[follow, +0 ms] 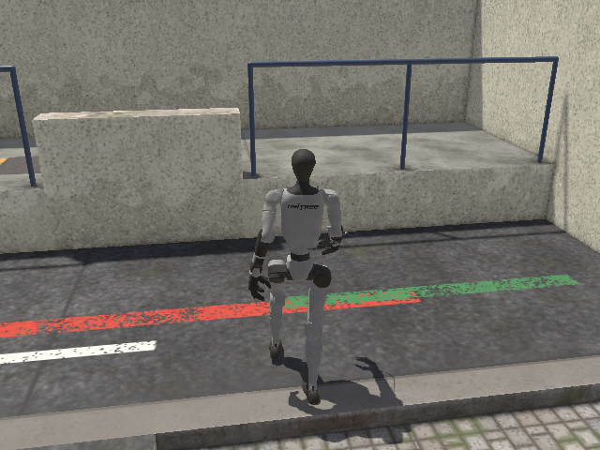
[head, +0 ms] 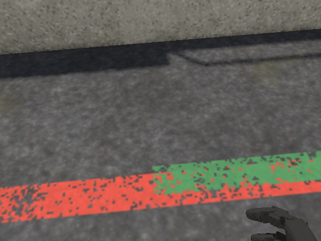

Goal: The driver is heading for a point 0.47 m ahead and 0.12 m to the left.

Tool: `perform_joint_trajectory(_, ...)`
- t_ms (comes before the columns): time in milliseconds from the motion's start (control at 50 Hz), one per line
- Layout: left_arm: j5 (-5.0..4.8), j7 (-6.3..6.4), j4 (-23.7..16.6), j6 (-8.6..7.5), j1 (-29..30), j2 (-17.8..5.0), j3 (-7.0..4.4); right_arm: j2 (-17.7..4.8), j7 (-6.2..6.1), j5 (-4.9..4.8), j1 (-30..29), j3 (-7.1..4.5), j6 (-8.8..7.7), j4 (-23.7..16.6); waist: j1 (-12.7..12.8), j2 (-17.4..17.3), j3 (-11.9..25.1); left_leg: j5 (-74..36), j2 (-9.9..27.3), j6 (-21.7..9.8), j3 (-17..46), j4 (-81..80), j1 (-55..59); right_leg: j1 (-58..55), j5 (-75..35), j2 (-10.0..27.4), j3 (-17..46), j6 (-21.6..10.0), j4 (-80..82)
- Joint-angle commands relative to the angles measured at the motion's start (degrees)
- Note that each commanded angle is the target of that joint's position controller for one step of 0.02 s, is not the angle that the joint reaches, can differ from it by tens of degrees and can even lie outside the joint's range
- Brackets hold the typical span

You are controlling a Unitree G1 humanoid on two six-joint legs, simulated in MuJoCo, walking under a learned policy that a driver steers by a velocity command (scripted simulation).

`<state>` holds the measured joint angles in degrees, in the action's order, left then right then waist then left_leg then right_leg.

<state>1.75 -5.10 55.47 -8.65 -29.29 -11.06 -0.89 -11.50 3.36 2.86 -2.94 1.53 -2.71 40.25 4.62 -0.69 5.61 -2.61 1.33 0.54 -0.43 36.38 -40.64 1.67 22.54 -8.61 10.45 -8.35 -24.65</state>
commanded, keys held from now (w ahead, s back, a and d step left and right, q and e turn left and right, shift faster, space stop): w+q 0.42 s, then no key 0.58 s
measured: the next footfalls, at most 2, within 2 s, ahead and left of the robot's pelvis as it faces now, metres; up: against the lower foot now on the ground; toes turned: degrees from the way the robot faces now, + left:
left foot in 0.04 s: +0.23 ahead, +0.12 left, +0.00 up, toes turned +1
right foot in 0.52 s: +0.50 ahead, -0.04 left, +0.00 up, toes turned +17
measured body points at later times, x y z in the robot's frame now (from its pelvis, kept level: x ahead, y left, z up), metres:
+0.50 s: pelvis +0.30 +0.03 +0.01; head +0.33 +0.05 +0.46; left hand +0.52 +0.28 -0.04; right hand +0.34 -0.24 -0.11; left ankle +0.19 +0.12 -0.72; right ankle +0.47 -0.06 -0.71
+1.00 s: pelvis +0.41 +0.07 +0.01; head +0.41 +0.08 +0.46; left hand +0.43 +0.33 -0.12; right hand +0.63 -0.11 -0.09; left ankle +0.41 +0.19 -0.72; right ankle +0.47 -0.06 -0.72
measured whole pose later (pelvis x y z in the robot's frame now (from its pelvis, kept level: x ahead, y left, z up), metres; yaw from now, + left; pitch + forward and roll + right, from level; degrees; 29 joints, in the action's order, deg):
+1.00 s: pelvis +0.41 +0.07 +0.01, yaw +17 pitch +0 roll -1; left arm 1.3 1.1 46.9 -0.9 -14.1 -12.0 -1.7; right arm -10.9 -1.1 1.4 10.3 -1.3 0.5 40.2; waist 1.6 0.2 1.1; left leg 14.8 0.2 0.4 2.7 33.9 -19.6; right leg 17.2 15.0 0.2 0.3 1.3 -31.8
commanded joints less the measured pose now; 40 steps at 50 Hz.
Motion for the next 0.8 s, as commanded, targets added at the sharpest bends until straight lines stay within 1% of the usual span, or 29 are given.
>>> perform_joint_trajectory(20, 0.98, 1.13, 0.33, 0.35, -6.09, -11.38, -3.47, -9.30, -0.39, -1.92, -9.78, -3.34, -1.54, -4.16, -1.14, 3.22, -4.95, -1.90, -4.98, -4.00, -4.91, -7.24, 5.29, -3.79, -61.99, 15.54, 5.51, 3.27, 2.43)
perform_joint_trajectory(40, 1.80, 0.95, -1.09, 0.50, -1.29, -12.36, -3.48, -8.89, -0.94, -2.22, 0.05, -3.42, -2.29, -1.17, -6.23, 6.12, -3.63, -3.34, -3.23, -6.08, -2.20, -7.38, 16.26, -0.90, -71.91, 16.77, 5.45, 5.07, -4.55)
perform_joint_trajectory(60, 2.53, 0.70, -3.60, 0.47, 2.23, -11.01, -2.91, -9.99, -1.87, -3.43, 17.89, -4.03, -3.37, 4.64, -11.46, 2.64, 6.48, -5.62, -2.21, -9.17, -1.28, -0.83, 39.55, 8.26, -74.77, 14.91, 2.87, 7.71, -15.66)
perform_joint_trajectory(80, 3.96, 1.58, -3.31, -0.21, -8.13, -3.21, -0.46, -12.36, -1.77, -2.61, 30.36, -4.83, -3.96, 7.85, -10.09, -10.34, 22.95, -17.00, 9.40, -23.95, 16.56, 4.09, 75.26, 29.65, -46.44, 6.81, 2.77, 13.31, -35.99)
perform_joint_trajectory(100, 2.76, 0.77, -4.71, 0.11, -3.19, -4.13, -0.26, -10.18, -1.70, -0.54, 38.12, -4.85, -3.72, 10.65, -15.57, -13.98, 22.03, -7.53, 18.53, -29.31, 36.83, -7.44, 82.36, 46.32, 10.30, -2.06, -1.37, 16.85, -54.64)
perform_joint_trajectory(120, -4.34, 3.15, -8.01, -0.19, 9.05, -8.44, -1.45, -12.24, -3.75, -4.98, 28.08, -6.12, -2.60, 9.31, -13.94, -4.30, 8.72, 5.98, 18.61, -22.80, 40.38, -15.57, 62.71, 47.44, 6.72, 4.71, -1.42, 10.56, -60.87)
perform_joint_trajectory(140, -4.13, 4.01, -11.80, -0.48, 15.69, -9.24, -1.36, -10.96, -4.21, -4.82, 18.91, -5.36, -2.51, 6.36, -10.56, -0.06, -0.69, 10.81, 16.28, -19.53, 34.36, -20.25, 47.82, 47.97, -0.72, 7.48, -3.26, 8.31, -58.50)
perform_joint_trajectory(160, -3.09, 4.54, -13.01, -0.44, 17.50, -8.39, -1.20, -8.61, -3.88, -3.45, 15.60, -4.47, -2.84, 5.65, -7.69, 1.97, -4.90, 8.95, 14.56, -19.02, 30.12, -23.84, 38.39, 46.75, -4.03, 8.65, -5.22, 7.21, -58.40)
perform_joint_trajectory(180, -1.93, 4.85, -13.59, -0.18, 15.06, -7.84, -1.28, -7.46, -3.46, -2.68, 14.57, -4.08, -3.06, 5.13, -4.74, 1.81, -4.71, 8.28, 12.01, -18.45, 27.29, -25.56, 33.91, 44.53, -6.58, 10.47, -5.12, 6.91, -57.22)
perform_joint_trajectory(200, -1.45, 4.91, -13.92, 0.12, 12.46, -7.26, -1.32, -6.75, -2.89, -2.52, 13.64, -3.89, -2.99, 4.78, -2.39, 0.55, -3.90, 9.16, 9.24, -18.02, 24.25, -26.32, 30.49, 42.50, -7.88, 11.83, -5.09, 6.57, -55.92)
perform_joint_trajectory(240, -1.26, 5.39, -14.89, 0.88, 11.93, -6.88, -1.40, -7.44, -2.24, -3.45, 13.26, -4.27, -3.01, 4.09, -0.83, -0.37, -4.16, 7.75, 6.16, -17.11, 19.56, -26.33, 25.51, 42.93, -10.30, 13.85, -6.06, 6.99, -49.37)
perform_joint_trajectory(280, -0.14, 6.09, -17.79, 1.45, 17.42, -7.04, -1.22, -10.05, -2.65, -3.71, 14.74, -5.06, -3.17, 3.68, -1.73, -0.26, -4.64, 1.37, 3.77, -16.64, 15.45, -26.61, 18.50, 39.37, -16.19, 13.80, -8.17, 9.01, -37.77)
perform_joint_trajectory(300, 0.11, 6.31, -18.87, 1.59, 20.12, -6.19, -0.88, -10.82, -3.07, -3.72, 15.95, -5.36, -3.12, 3.66, -2.54, -0.41, -4.27, -0.59, 2.26, -15.80, 13.49, -26.08, 15.52, 35.39, -20.25, 12.93, -8.97, 9.73, -30.21)
perform_joint_trajectory(340, -0.52, 6.56, -20.74, 1.73, 25.98, -4.48, -0.23, -11.63, -3.73, -4.52, 20.49, -5.89, -2.91, 4.29, -5.40, -1.91, -2.83, -0.73, 0.96, -14.19, 12.63, -24.88, 14.68, 27.96, -26.99, 10.35, -8.98, 11.10, -17.39)
perform_joint_trajectory(380, -1.76, 6.48, -21.78, 1.93, 29.39, -5.36, -0.41, -12.32, -4.05, -5.15, 23.85, -6.29, -2.40, 4.71, -7.26, -3.35, -1.93, 2.59, 2.46, -13.81, 15.44, -23.17, 19.96, 27.17, -28.90, 8.80, -7.77, 12.07, -10.94)
perform_joint_trajectory(420, -2.34, 6.08, -22.79, 1.79, 32.26, -7.11, -0.95, -11.19, -4.30, -5.41, 26.28, -6.26, -1.50, 4.81, -8.51, -3.48, -2.07, 5.91, 4.20, -13.18, 19.66, -19.60, 26.96, 28.78, -27.24, 8.48, -5.95, 11.80, -5.90)
perform_joint_trajectory(460, -1.79, 5.31, -23.08, 1.03, 32.77, -8.47, -1.65, -10.51, -4.84, -4.69, 28.03, -6.32, -0.25, 4.88, -8.64, -4.40, -2.05, 0.79, 5.05, -11.72, 21.68, -13.50, 33.43, 28.45, -24.51, 7.55, -5.90, 10.11, -1.09)
perform_joint_trajectory(480, -1.34, 5.06, -22.71, 0.55, 31.46, -8.68, -1.92, -10.27, -5.07, -4.39, 28.07, -6.37, 0.30, 4.65, -7.95, -5.28, -1.33, -3.51, 4.47, -10.75, 21.81, -9.94, 35.20, 25.92, -24.41, 7.03, -6.49, 8.75, 1.14)
perform_joint_trajectory(500, -0.59, 5.14, -21.73, 0.13, 27.73, -9.11, -2.31, -9.38, -5.19, -4.23, 27.21, -6.21, 0.62, 3.93, -6.09, -5.47, 0.76, -8.40, 1.88, -8.85, 20.04, -4.65, 35.19, 19.65, -28.82, 7.56, -7.10, 6.65, 4.70)
perform_joint_trajectory(520, 0.85, 5.51, -20.87, -0.13, 21.25, -11.22, -2.84, -7.95, -5.14, -3.46, 25.30, -5.74, 0.30, 2.01, -3.34, -4.68, 6.71, -7.01, -0.44, -6.43, 17.59, 4.48, 28.11, 5.41, -42.50, 13.70, -3.84, 3.02, 0.10)
perform_joint_trajectory(540, 1.94, 6.08, -20.07, 0.57, 13.64, -14.44, -3.67, -4.59, -4.80, -3.08, 30.53, -4.60, -0.76, 1.32, -2.42, 6.29, 14.94, 14.94, -6.08, -2.19, 12.39, 21.11, 10.14, -17.44, -66.13, 27.61, 9.28, -6.81, -6.96)
perform_joint_trajectory(560, -0.90, 5.71, -18.15, 1.76, 9.35, -13.24, -4.10, -6.89, -4.13, -2.94, 34.28, -3.90, -1.52, 1.13, -1.24, 17.97, 22.81, 42.28, -6.75, 0.34, 9.35, 33.73, 0.75, -25.18, -63.90, 36.79, 22.77, -14.06, -6.22)
perform_joint_trajectory(580, -1.81, 5.94, -19.19, 2.82, 10.78, -10.70, -3.69, -11.30, -3.93, -3.50, 32.29, -5.32, -1.14, 1.43, -0.63, 10.63, 19.16, 40.59, -3.94, 1.47, 11.25, 39.29, -2.61, -19.91, -51.89, 34.29, 22.28, -12.42, -4.12)
perform_joint_trajectory(600, -1.64, 6.30, -19.83, 3.68, 14.16, -9.33, -3.24, -11.77, -4.15, -3.89, 25.99, -5.68, -0.18, 0.12, -0.87, 6.05, 11.89, 36.44, -2.71, 2.60, 8.89, 41.18, -4.78, -12.82, -47.04, 30.81, 16.36, -9.74, -2.61)
perform_joint_trajectory(620, -1.27, 6.28, -19.68, 4.21, 17.24, -8.19, -2.60, -10.56, -4.48, -3.52, 22.69, -5.56, 0.82, -0.73, -2.19, 2.97, 6.54, 33.82, -1.29, 3.00, 7.81, 38.50, -4.15, -3.81, -44.93, 28.09, 12.14, -8.54, -0.13)
perform_joint_trajectory(660, -0.43, 5.57, -19.22, 4.74, 22.62, -6.86, -1.97, -7.08, -4.94, -3.03, 23.24, -5.04, 2.53, -0.84, -6.81, 4.66, 0.72, 30.42, 1.18, 3.02, 6.00, 27.94, 5.72, 12.43, -40.68, 22.72, 4.95, -5.52, 4.51)
perform_joint_trajectory(700, -0.22, 4.96, -18.60, 4.91, 25.13, -8.08, -2.53, -4.18, -4.94, -2.55, 24.74, -4.13, 2.68, -0.01, -8.21, 8.11, 0.84, 24.59, 0.11, 2.85, 2.19, 17.06, 16.39, 20.38, -45.89, 18.56, -2.38, -4.63, 6.09)
perform_joint_trajectory(740, -0.54, 5.08, -17.36, 5.14, 23.84, -8.97, -2.96, -4.35, -4.71, -2.52, 23.29, -4.03, 2.18, 0.21, -7.37, 8.74, 3.57, 17.17, -0.18, 2.54, 2.07, 9.49, 21.09, 18.77, -46.11, 18.83, -3.38, -5.07, 5.81)
perform_joint_trajectory(800, -1.39, 5.24, -16.05, 5.55, 22.96, -8.53, -2.70, -5.27, -4.59, -2.39, 20.95, -4.42, 2.31, -0.23, -7.40, 7.94, 3.76, 9.01, -0.71, 1.16, 1.65, -1.02, 27.59, 19.06, -32.32, 19.16, -3.01, -3.65, 4.26)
